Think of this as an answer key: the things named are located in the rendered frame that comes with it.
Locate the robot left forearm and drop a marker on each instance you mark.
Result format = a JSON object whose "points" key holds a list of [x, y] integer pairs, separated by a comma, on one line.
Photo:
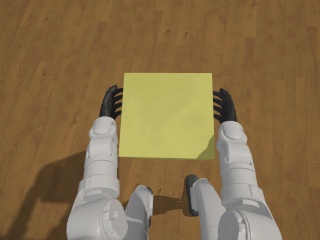
{"points": [[101, 163]]}

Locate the carton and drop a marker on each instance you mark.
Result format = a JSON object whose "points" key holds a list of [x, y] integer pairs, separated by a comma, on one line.
{"points": [[167, 116]]}

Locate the robot right hand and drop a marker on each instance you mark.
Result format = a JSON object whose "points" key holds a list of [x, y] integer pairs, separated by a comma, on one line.
{"points": [[227, 110]]}

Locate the robot right shin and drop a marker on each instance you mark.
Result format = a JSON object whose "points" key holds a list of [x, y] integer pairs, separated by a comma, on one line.
{"points": [[201, 181]]}

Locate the robot right forearm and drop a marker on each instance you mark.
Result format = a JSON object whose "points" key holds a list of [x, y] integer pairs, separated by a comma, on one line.
{"points": [[239, 183]]}

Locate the robot left upper arm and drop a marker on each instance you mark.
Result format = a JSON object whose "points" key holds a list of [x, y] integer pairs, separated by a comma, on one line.
{"points": [[102, 219]]}

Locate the robot left hand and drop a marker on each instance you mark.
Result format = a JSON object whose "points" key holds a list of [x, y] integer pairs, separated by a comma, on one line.
{"points": [[108, 106]]}

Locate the right robot foot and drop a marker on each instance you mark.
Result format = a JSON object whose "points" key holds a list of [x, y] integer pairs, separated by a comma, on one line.
{"points": [[189, 183]]}

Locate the robot right upper arm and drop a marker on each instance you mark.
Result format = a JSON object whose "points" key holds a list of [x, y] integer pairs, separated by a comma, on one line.
{"points": [[238, 224]]}

